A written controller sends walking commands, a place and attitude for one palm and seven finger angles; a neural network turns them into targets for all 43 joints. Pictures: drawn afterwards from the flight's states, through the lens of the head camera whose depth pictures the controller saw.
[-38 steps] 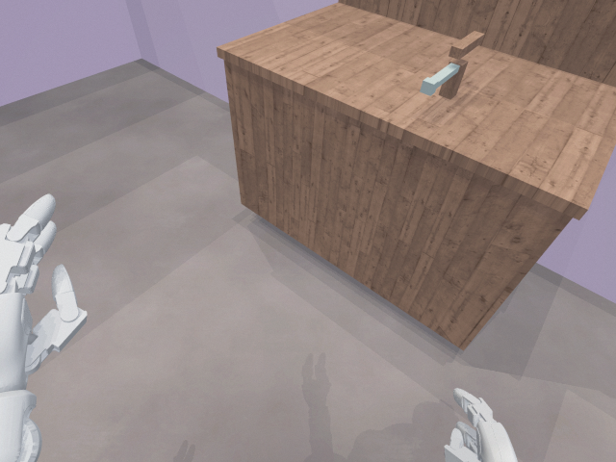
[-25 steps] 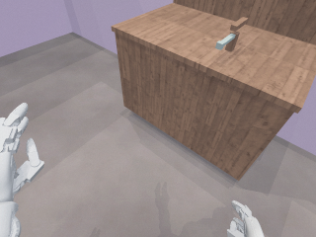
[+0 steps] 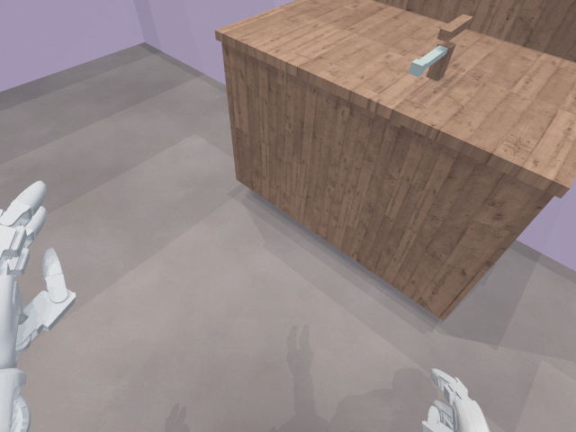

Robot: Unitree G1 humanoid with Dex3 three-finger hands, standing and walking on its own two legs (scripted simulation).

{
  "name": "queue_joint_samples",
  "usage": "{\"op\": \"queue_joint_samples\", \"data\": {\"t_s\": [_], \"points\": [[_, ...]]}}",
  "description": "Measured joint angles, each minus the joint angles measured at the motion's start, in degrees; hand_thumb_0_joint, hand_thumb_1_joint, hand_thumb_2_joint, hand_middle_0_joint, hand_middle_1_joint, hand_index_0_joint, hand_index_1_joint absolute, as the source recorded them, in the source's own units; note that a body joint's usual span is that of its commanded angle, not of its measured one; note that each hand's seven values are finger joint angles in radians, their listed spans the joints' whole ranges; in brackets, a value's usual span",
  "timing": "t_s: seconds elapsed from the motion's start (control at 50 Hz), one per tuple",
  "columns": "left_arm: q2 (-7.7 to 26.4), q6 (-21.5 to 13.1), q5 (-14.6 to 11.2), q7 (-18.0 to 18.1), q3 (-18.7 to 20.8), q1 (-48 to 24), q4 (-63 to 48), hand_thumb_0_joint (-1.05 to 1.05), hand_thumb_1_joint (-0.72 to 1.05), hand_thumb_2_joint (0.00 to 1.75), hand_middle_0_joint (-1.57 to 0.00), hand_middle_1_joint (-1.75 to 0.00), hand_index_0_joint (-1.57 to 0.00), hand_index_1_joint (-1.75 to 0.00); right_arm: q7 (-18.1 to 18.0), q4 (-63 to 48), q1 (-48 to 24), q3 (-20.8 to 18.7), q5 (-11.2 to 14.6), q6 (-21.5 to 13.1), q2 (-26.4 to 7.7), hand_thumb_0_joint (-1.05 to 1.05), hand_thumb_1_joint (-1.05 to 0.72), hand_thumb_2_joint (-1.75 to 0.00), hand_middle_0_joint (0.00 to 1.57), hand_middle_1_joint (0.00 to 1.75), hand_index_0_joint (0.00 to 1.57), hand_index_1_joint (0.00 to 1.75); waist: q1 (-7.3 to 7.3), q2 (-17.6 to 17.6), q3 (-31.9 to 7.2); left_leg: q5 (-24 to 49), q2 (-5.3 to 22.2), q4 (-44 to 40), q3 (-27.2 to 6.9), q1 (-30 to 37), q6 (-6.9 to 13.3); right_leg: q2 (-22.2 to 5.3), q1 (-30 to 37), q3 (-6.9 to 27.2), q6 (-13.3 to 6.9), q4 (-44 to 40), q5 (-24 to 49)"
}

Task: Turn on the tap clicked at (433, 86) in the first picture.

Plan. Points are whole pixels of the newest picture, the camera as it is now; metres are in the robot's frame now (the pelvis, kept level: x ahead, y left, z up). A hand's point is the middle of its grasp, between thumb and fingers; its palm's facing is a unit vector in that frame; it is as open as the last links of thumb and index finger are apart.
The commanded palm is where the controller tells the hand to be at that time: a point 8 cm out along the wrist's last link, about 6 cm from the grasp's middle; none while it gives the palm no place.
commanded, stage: walk around to get in front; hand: left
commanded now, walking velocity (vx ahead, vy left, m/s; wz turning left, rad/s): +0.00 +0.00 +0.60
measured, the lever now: (417, 68) +0.89 -0.28 +0.09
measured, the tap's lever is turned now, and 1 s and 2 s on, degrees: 0 0 0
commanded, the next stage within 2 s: none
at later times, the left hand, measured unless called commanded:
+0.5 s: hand out of the picture +0.12 +0.27 +0.16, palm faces +0.57 -0.71 -0.40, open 7.4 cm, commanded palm +0.06 +0.30 +0.18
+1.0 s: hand out of the picture -0.01 +0.25 +0.16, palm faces +0.77 -0.46 -0.45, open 7.4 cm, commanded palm -0.07 +0.26 +0.18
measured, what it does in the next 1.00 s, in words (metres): steps on the spot, turning left: left foot, then right foot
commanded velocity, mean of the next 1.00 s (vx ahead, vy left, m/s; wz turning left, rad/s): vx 0.00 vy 0.00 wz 0.60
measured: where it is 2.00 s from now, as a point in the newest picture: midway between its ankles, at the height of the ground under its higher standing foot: outside the picture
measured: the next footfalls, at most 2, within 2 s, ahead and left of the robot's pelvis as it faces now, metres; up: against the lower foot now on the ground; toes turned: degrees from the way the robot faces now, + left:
left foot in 0.54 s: -0.02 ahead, +0.13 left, +0.00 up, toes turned +21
right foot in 0.88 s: +0.02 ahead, -0.11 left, +0.00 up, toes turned +26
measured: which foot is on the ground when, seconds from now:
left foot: down 0.00-0.30, up 0.32-0.52, down 0.54-0.90, up 0.92-1.00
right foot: down 0.00-0.56, up 0.58-0.86, down 0.88-1.00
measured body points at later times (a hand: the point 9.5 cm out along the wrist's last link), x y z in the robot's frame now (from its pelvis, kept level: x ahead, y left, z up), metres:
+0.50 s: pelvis -0.02 -0.01 +0.00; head -0.01 +0.00 +0.45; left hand +0.09 +0.30 +0.18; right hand +0.19 -0.22 -0.08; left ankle -0.05 +0.11 -0.71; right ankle +0.03 -0.13 -0.73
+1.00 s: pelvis -0.06 -0.06 +0.00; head -0.03 -0.08 +0.45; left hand -0.05 +0.27 +0.19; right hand +0.20 -0.15 -0.11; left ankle -0.11 +0.07 -0.67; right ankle -0.02 -0.13 -0.73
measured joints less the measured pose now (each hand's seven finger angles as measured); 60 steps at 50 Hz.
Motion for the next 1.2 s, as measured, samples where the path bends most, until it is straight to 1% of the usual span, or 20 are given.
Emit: {"op": "queue_joint_samples", "data": {"t_s": [0.16,0.24,0.3,0.32,0.36,0.42,0.48,0.54,0.56,0.58,0.62,0.68,0.8,0.88,0.92,0.96,1.0,1.04,1.1,1.2], "points": [[1.3,0.0,-0.2,0.5,2.3,1.3,-3.7,0.01,0.89,0.9,-0.21,-0.3,-0.21,-0.3,-0.4,-0.3,-0.4,0.1,0.1,-0.5,0.8,0.01,-0.9,-0.9,0.2,0.3,0.21,0.3,1.02,-0.8,1.2,-0.6,-1.7,3.6,-1.6,-3.3,0.3,-1.4,-3.4,-1.4,0.5,5.5,-2.5],[1.0,0.2,-0.1,0.1,2.2,-0.6,-2.8,0.01,0.89,0.9,-0.21,-0.3,-0.21,-0.3,-0.2,0.1,-0.8,0.4,-0.4,-1.4,2.0,0.01,-0.9,-0.89,0.2,0.3,0.21,0.3,0.83,-0.1,1.7,0.2,-2.4,3.7,-4.3,-3.9,-0.3,0.7,-3.5,0.1,0.8,7.8,-7.6],[0.5,0.4,-0.1,-0.1,1.7,-0.6,-2.8,0.01,0.89,0.9,-0.21,-0.3,-0.21,-0.3,0.3,0.3,-1.0,0.7,-0.3,-1.5,2.2,0.01,-0.9,-0.89,0.2,0.3,0.21,0.3,1.04,1.1,1.7,0.6,-2.3,4.0,-6.3,-4.3,-1.0,1.7,-2.1,-0.9,-1.0,4.8,-1.7],[0.4,0.5,-0.1,-0.1,1.4,-0.2,-3.1,0.01,0.89,0.9,-0.21,-0.3,-0.21,-0.3,0.5,0.4,-1.1,0.6,-0.1,-1.2,2.2,0.01,-0.9,-0.89,0.2,0.3,0.21,0.3,1.07,1.2,1.5,-1.5,-2.1,5.9,-5.9,-5.1,-1.1,1.6,-2.1,-1.4,-1.6,4.9,-1.5],[0.2,0.7,-0.3,-0.1,0.4,-0.1,-3.4,0.01,0.89,0.9,-0.21,-0.3,-0.21,-0.3,0.7,0.6,-0.9,0.3,-0.1,-0.7,1.8,0.01,-0.9,-0.89,0.2,0.3,0.21,0.3,0.93,0.7,1.2,-7.9,-2.0,15.7,-3.1,-8.0,-1.7,0.3,-1.7,-2.7,-2.1,5.2,-2.7],[-0.3,0.9,0.1,-0.2,-0.5,0.2,-2.9,0.01,0.89,0.9,-0.21,-0.3,-0.22,-0.3,0.3,1.3,-0.3,0.0,-0.5,0.5,0.7,0.01,-0.9,-0.89,0.2,0.3,0.21,0.3,0.78,-0.7,0.4,-10.9,-0.7,26.0,1.1,-9.2,-2.4,-2.1,-0.4,-4.4,-1.8,4.3,-3.3],[0.6,0.7,0.5,-0.2,-0.1,0.5,-2.6,0.01,0.89,0.9,-0.21,-0.3,-0.22,-0.3,-0.7,0.9,0.2,-0.3,-0.6,1.0,-0.2,0.01,-0.9,-0.89,0.2,0.3,0.21,0.3,0.36,-2.0,0.0,-11.5,2.1,19.8,3.6,-5.1,-2.2,-4.3,0.2,-6.5,-1.0,4.3,-3.5],[1.3,0.8,0.0,0.5,1.0,0.4,-4.3,0.01,0.89,0.9,-0.21,-0.3,-0.22,-0.3,-1.5,-0.4,0.2,-0.9,-0.9,0.7,-1.6,0.01,-0.9,-0.89,0.2,0.3,0.21,0.3,0.37,-2.1,0.0,-6.1,3.5,5.2,4.0,1.6,-1.7,-6.1,-1.4,-8.5,0.1,8.1,-5.3],[1.8,0.8,-0.4,0.8,1.7,0.2,-4.9,0.01,0.89,0.9,-0.21,-0.3,-0.22,-0.3,-1.7,-0.5,-0.4,-1.2,-0.9,0.5,-1.5,0.01,-0.9,-0.9,0.2,0.3,0.21,0.3,0.51,-3.3,0.7,-4.8,2.4,3.9,4.4,2.1,-1.4,-7.5,-2.8,-7.8,0.6,11.0,-6.3],[2.1,0.9,-0.8,1.1,2.3,-0.2,-5.2,0.01,0.89,0.9,-0.21,-0.3,-0.22,-0.3,-1.7,-0.5,-1.1,-1.4,-0.9,0.3,-1.0,0.01,-0.9,-0.9,0.2,0.3,0.21,0.3,0.83,-4.2,1.5,-4.9,1.6,4.7,4.6,1.8,-1.1,-7.6,-4.4,-5.7,1.4,15.3,-10.1],[2.2,0.6,-0.7,0.8,2.9,-0.6,-4.9,0.01,0.89,0.9,-0.21,-0.3,-0.21,-0.3,-0.8,-0.3,-2.0,-1.4,-1.0,-0.7,0.3,0.01,-0.91,-0.9,0.2,0.3,0.2,0.3,1.06,-4.1,2.3,-5.0,1.4,5.1,3.6,1.4,-0.7,-5.1,-7.6,-2.5,2.2,24.8,-16.8],[2.4,0.8,-0.3,-0.1,2.6,-1.3,-6.2,0.01,0.89,0.9,-0.2,-0.3,-0.21,-0.3,1.0,-0.1,-2.0,-0.6,-0.8,-2.3,2.2,0.01,-0.91,-0.9,0.2,0.3,0.2,0.3,0.53,-2.4,2.7,-2.7,1.8,2.8,-0.2,1.0,-1.0,-1.8,-9.7,-1.9,2.9,30.2,-17.4],[2.9,0.4,-1.7,-0.7,2.8,2.1,-8.4,0.01,0.89,0.9,-0.2,-0.3,-0.21,-0.3,2.4,-0.7,-1.5,1.2,0.0,-3.0,4.2,0.01,-0.9,-0.89,0.2,0.3,0.21,0.3,1.21,0.2,1.5,1.1,1.2,-0.7,-4.5,-0.3,-2.1,1.0,-6.3,-1.4,3.5,20.3,-14.2],[3.4,2.2,-2.3,-0.9,3.3,3.0,-4.5,0.01,0.89,0.9,-0.2,-0.3,-0.21,-0.3,2.0,-0.4,-1.9,1.7,-0.1,-2.2,4.1,0.01,-0.9,-0.89,0.2,0.3,0.21,0.3,2.4,1.6,0.5,2.1,-0.2,-0.2,-6.1,-2.3,-3.2,2.2,0.9,-1.3,3.0,6.8,-10.5],[2.0,3.5,-1.7,-0.8,2.1,1.6,-2.0,0.01,0.89,0.9,-0.2,-0.3,-0.21,-0.3,1.8,0.4,-2.6,1.4,-0.1,-1.4,2.9,0.01,-0.9,-0.89,0.2,0.3,0.21,0.3,3.07,3.5,1.0,-1.8,0.0,3.7,-6.5,-4.2,-2.9,2.9,2.1,-2.6,-1.8,3.4,-4.5],[0.6,4.5,-1.5,-0.5,0.2,-0.3,0.1,0.01,0.89,0.9,-0.21,-0.3,-0.21,-0.3,1.4,1.9,-2.6,1.0,-0.1,-0.8,1.7,0.01,-0.9,-0.89,0.2,0.3,0.21,0.3,3.11,3.4,1.3,-9.4,-1.3,15.4,-4.2,-7.8,-3.1,1.5,2.8,-4.1,-4.2,3.3,-4.8],[-0.8,4.6,-1.1,-0.2,-1.0,-1.0,1.6,0.01,0.89,0.9,-0.21,-0.3,-0.22,-0.3,1.2,3.0,-2.0,0.6,-0.4,-0.1,0.7,0.01,-0.9,-0.89,0.2,0.3,0.21,0.3,3.02,2.1,1.1,-10.3,-1.9,26.5,-1.0,-10.3,-3.6,-0.4,3.8,-4.9,-4.6,2.0,-4.8],[-1.6,4.1,-0.7,-0.2,-1.4,-0.5,2.6,0.01,0.89,0.9,-0.21,-0.3,-0.22,-0.3,0.5,3.2,-1.4,0.4,-0.5,0.5,-0.2,0.01,-0.9,-0.89,0.2,0.3,0.21,0.3,2.13,1.2,0.7,-9.1,-1.2,32.7,1.4,-11.1,-4.2,-1.8,4.6,-6.2,-4.4,0.5,-4.1],[-1.1,3.3,-0.3,-0.2,-1.7,-0.8,3.1,0.01,0.89,0.9,-0.21,-0.3,-0.22,-0.3,-0.8,2.8,-0.8,-0.4,-0.7,0.9,-1.2,0.01,-0.9,-0.89,0.2,0.3,0.21,0.3,0.77,0.3,0.4,-7.7,1.0,31.4,3.7,-9.3,-4.3,-3.1,5.3,-8.8,-4.4,-1.0,-3.2],[0.7,2.0,-0.7,0.7,-0.1,-0.7,-0.4,0.01,0.89,0.9,-0.21,-0.3,-0.22,-0.3,-1.9,1.0,-0.4,-2.1,-1.0,0.9,-2.7,0.01,-0.91,-0.9,0.2,0.3,0.21,0.3,0.46,-0.9,0.6,-10.1,3.6,16.9,6.0,-2.7,-3.3,-4.5,3.2,-12.2,-4.3,-0.2,-2.8]]}}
